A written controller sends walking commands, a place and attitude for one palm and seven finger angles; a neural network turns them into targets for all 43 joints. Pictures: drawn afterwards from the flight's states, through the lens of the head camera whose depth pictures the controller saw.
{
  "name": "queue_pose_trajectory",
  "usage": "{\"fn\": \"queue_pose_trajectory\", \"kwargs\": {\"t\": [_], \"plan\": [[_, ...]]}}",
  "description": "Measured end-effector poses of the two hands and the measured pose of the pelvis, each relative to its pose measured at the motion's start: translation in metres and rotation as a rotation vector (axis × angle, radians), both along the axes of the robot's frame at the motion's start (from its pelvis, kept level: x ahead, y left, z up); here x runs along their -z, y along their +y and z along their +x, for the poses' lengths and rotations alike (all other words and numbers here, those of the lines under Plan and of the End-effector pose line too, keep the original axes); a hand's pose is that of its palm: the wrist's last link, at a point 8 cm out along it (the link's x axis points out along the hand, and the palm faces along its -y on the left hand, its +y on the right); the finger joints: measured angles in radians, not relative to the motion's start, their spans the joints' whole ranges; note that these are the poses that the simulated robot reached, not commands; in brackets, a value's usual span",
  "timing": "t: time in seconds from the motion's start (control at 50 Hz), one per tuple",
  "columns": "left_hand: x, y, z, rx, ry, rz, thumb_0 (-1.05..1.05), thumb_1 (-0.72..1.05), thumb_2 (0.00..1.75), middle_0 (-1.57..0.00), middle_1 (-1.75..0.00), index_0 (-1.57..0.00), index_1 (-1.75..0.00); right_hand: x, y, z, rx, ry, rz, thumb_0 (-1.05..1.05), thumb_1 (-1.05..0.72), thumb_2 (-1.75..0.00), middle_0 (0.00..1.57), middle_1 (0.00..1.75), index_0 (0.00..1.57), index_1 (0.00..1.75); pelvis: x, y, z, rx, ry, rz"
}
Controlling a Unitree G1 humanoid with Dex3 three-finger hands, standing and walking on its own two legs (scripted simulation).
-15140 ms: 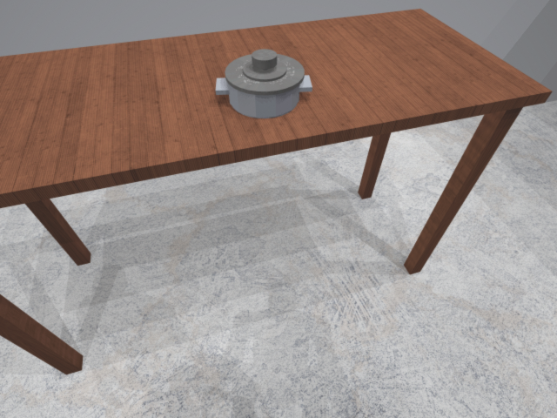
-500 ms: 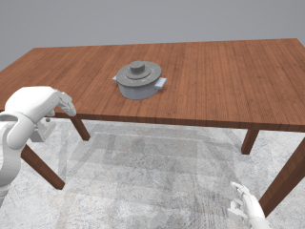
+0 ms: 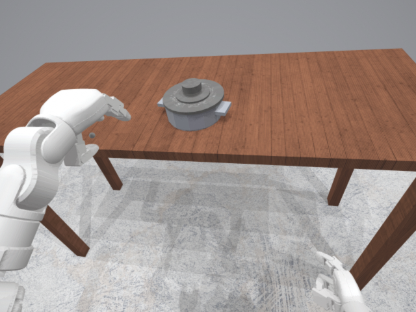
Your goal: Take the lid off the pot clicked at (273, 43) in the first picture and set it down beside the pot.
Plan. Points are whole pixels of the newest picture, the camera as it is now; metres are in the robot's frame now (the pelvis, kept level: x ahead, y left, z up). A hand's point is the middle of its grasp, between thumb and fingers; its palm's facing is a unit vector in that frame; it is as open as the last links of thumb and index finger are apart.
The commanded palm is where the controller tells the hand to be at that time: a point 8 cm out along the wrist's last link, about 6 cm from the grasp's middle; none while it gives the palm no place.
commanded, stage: move the open hand above the knob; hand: left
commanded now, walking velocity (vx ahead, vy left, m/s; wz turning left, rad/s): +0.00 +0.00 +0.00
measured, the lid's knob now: (191, 86) +0.61 +0.12 +0.16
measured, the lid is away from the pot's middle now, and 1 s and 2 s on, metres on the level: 0.00 0.00 0.00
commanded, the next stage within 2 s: none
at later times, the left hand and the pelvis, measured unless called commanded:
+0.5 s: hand (133, 104) +0.41 +0.19 +0.23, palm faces -0.11 +0.01 -0.99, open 10.1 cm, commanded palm +0.39 +0.19 +0.29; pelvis +0.02 +0.01 +0.00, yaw +0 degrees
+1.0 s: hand (161, 81) +0.49 +0.15 +0.23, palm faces -0.21 -0.02 -0.98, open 10.1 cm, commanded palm +0.48 +0.16 +0.29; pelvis +0.05 +0.00 +0.00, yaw +0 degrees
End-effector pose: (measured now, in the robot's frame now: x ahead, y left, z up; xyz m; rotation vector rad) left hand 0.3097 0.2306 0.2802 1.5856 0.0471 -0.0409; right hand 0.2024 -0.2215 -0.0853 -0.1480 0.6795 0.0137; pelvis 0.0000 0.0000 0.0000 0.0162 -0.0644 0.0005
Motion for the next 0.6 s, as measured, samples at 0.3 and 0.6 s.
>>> {"fn": "queue_pose_trajectory", "kwargs": {"t": [0.3, 0.6], "plan": [[-0.007, -0.029, 0.056, 0.021, 0.009, 0.001, 0.0, -0.39, 1.69, -0.88, -0.09, -0.88, -0.08, 0.005, 0.011, -0.001, 0.007, 0.047, 0.02, 0.01, -0.9, -0.9, 0.2, 0.3, 0.2, 0.3, 0.0, 0.006, 0.011, 0.003, 0.03, 0.002], [-0.007, -0.056, 0.107, 0.021, 0.066, -0.014, 0.0, -0.39, 1.69, -0.88, -0.09, -0.88, -0.08, 0.014, -0.006, 0.002, 0.048, 0.12, 0.0, 0.01, -0.9, -0.9, 0.19, 0.3, 0.19, 0.3, -0.001, 0.005, 0.03, 0.001, 0.062, 0.003]]}}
